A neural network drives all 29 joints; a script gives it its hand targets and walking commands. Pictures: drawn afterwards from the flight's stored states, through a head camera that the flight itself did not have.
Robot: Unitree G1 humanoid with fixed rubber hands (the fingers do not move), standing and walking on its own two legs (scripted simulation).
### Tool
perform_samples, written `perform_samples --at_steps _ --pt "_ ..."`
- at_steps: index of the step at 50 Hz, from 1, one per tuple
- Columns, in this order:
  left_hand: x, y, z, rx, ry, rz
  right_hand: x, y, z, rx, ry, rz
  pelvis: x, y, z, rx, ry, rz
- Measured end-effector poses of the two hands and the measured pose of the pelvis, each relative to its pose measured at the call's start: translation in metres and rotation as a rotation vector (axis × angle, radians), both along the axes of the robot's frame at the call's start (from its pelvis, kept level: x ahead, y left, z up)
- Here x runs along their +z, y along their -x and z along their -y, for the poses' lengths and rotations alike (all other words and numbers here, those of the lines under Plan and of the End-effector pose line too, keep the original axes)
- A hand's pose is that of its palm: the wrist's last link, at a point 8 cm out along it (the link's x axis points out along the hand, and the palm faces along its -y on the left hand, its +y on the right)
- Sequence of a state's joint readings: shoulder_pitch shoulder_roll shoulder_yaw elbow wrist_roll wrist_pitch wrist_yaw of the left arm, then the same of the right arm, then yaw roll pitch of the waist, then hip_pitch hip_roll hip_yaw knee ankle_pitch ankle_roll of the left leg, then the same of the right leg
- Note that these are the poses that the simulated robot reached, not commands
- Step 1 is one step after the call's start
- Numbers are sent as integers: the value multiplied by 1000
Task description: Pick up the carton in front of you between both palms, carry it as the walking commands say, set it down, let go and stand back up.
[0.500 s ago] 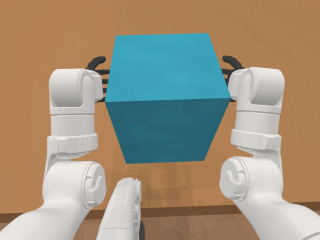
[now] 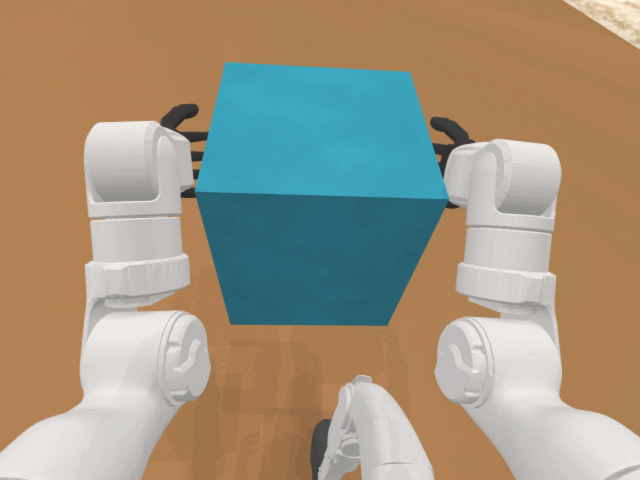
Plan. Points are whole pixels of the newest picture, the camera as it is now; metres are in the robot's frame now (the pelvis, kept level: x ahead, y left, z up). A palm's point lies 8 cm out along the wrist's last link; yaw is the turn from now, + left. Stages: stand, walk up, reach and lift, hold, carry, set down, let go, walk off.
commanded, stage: carry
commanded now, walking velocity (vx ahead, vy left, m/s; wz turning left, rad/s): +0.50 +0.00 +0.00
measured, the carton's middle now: (314, 206) +0.40 +0.00 +0.14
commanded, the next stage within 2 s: none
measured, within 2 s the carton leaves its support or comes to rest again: neither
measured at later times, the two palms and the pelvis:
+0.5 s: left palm out of the picture +0.68 +0.18 +0.34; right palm out of the picture +0.68 -0.12 +0.34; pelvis +0.31 +0.03 +0.12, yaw +1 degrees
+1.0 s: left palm out of the picture +0.92 +0.15 +0.24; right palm out of the picture +0.93 -0.14 +0.24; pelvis +0.59 +0.00 +0.15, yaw +2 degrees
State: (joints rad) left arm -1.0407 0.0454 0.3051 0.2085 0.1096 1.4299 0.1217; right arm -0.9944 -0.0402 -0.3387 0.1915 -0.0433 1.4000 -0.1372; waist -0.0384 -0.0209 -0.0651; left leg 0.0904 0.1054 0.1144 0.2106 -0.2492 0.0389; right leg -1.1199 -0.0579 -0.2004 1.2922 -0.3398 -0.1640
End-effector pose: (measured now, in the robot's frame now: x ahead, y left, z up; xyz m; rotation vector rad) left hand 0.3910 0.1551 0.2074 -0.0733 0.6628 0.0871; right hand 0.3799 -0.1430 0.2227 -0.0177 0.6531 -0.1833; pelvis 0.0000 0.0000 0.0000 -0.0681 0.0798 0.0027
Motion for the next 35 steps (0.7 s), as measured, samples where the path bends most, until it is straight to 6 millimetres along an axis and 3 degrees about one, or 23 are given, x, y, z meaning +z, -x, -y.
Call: perform_samples --at_steps 4,9,15,19,22,26,31,35 --pt "3 -36 -22 99 -56 -75 2 -79 -23 110 -34 -74 26 -60 18 2 0 39" --pt "17 -70 -35 141 -82 -158 16 -137 -40 151 -56 -154 76 -110 22 18 -1 59" --pt "78 -144 -35 145 -86 -79 71 -204 -38 141 -78 -76 118 -174 14 37 -45 40" --pt "118 -203 -28 114 -87 -22 104 -246 -29 109 -77 -19 131 -225 -2 34 -48 18" --pt "133 -247 -26 68 -95 -14 118 -276 -25 76 -61 -11 130 -271 -18 23 -51 10" --pt "130 -302 -26 7 -98 -29 115 -311 -25 37 -20 -28 122 -325 -36 3 -68 12" --pt "104 -352 -23 -31 -80 -151 86 -342 -22 10 1 -152 137 -372 -41 -1 -51 4" --pt "86 -388 -21 -33 -77 -190 70 -379 -21 10 4 -191 147 -409 -38 -7 -51 -3"
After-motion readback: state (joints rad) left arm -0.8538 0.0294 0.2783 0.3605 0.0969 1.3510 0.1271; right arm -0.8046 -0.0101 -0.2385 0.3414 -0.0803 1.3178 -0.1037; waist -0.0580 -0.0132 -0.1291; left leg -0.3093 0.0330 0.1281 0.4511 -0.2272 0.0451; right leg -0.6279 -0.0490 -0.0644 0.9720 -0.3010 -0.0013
